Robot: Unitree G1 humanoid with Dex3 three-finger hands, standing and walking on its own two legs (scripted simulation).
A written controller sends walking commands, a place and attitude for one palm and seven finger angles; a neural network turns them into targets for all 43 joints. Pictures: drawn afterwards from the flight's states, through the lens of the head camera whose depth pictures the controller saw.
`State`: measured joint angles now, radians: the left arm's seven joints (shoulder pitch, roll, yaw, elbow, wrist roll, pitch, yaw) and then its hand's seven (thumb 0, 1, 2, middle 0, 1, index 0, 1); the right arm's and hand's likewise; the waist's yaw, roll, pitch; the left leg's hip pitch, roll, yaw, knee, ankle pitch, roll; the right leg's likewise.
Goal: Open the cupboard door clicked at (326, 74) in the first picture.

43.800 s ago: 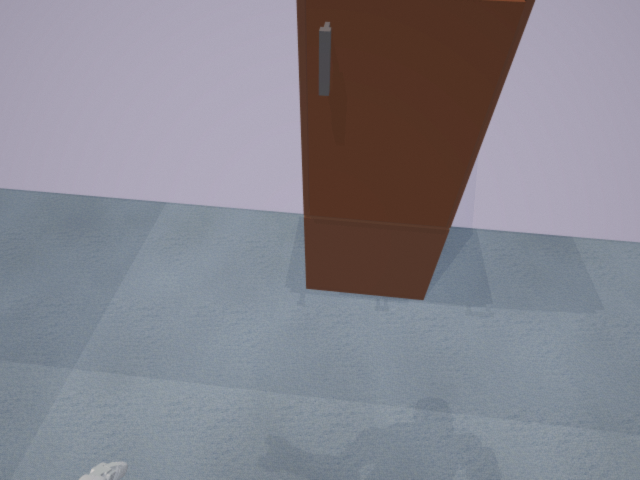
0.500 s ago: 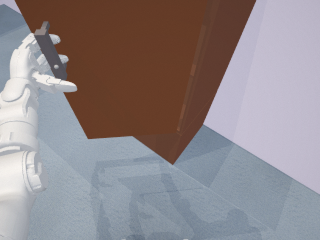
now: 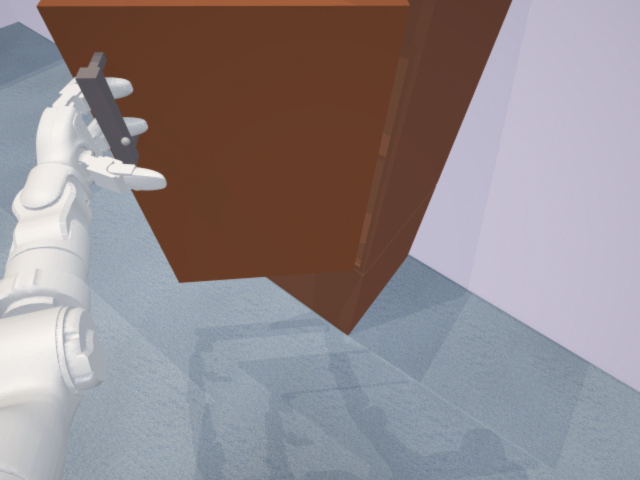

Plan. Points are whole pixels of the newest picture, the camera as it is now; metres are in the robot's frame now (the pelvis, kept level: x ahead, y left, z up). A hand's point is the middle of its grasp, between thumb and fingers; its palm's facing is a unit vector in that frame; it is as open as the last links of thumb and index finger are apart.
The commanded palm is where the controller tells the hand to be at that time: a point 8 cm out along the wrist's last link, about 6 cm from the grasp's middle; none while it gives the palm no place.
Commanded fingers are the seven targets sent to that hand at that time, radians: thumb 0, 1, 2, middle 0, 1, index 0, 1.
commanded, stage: slide the fingers in behind the handle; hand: left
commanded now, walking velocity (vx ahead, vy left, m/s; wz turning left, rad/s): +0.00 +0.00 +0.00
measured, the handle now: (114, 111) +0.54 +0.24 +0.15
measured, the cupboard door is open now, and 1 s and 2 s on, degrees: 43 44 82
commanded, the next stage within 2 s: close the thumb around the handle in 0.04 s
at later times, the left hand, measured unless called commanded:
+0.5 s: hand (127, 139) +0.49 +0.21 +0.15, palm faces +0.06 -1.00 +0.01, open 10.3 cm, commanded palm +0.46 +0.26 +0.15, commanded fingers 0.00 0.56 0.76 -0.38 -1.31 -0.38 -1.31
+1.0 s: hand (128, 142) +0.49 +0.21 +0.15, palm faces +0.08 -1.00 +0.01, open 5.6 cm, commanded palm +0.45 +0.26 +0.15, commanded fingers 0.00 0.90 0.90 -0.40 -1.35 -0.40 -1.35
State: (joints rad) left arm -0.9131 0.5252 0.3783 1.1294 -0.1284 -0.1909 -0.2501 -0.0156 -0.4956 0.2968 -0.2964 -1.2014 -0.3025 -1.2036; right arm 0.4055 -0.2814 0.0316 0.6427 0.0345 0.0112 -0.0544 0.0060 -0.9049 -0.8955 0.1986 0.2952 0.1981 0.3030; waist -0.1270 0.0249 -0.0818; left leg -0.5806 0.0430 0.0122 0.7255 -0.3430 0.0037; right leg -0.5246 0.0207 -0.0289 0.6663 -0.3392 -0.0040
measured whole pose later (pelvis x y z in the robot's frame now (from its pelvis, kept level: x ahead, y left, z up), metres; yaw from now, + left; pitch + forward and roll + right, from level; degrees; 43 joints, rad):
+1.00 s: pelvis +0.01 +0.00 +0.00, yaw +0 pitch +11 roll -2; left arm -0.86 0.49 0.38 1.06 -0.13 -0.18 -0.20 0.00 0.76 0.79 -0.34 -1.35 -0.35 -1.35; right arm 0.40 -0.28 0.03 0.65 0.03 0.01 -0.05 0.01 -0.90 -0.90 0.20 0.30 0.20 0.30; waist -0.12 0.03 -0.09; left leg -0.56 0.04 0.02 0.72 -0.35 0.01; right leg -0.51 0.02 -0.02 0.66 -0.35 0.00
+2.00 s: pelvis +0.02 -0.03 +0.02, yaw +1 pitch -3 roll +0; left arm 0.17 -0.07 -0.12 -0.32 -0.03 0.26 0.45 0.02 0.66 0.71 -0.32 -1.31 -0.33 -1.33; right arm 0.16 -0.20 0.03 0.60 -0.02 0.10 -0.01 0.01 -0.90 -0.90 0.20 0.30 0.20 0.30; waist 0.01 0.06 -0.05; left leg -0.17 0.04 0.00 0.52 -0.30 -0.03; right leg -0.14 0.02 -0.04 0.52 -0.33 -0.04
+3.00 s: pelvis -0.03 +0.00 +0.02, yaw +2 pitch -5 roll -1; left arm -0.07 -0.11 -0.23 -0.09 0.03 0.28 0.57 -0.01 -0.49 0.30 -0.34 -0.71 -0.37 -0.69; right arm 0.11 -0.15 0.04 0.67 -0.03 0.11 0.00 0.01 -0.91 -0.90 0.20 0.30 0.20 0.30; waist 0.03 0.04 0.00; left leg -0.20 0.01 0.00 0.55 -0.25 0.00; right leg -0.15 -0.01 -0.04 0.52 -0.27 0.00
